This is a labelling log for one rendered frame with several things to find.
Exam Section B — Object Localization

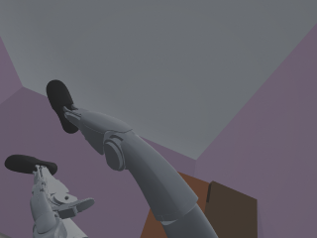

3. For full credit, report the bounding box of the robot right thigh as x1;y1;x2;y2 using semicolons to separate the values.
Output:
103;132;219;238

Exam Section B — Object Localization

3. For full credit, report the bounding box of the robot right foot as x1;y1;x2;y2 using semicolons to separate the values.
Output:
46;79;79;134

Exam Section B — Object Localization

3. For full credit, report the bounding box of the robot left forearm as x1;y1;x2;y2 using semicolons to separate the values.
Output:
32;211;67;238

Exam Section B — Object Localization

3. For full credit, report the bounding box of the robot left hand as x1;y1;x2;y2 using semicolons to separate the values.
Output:
30;177;95;221

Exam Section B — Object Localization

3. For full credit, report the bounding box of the cupboard door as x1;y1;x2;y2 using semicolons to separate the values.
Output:
140;172;209;238

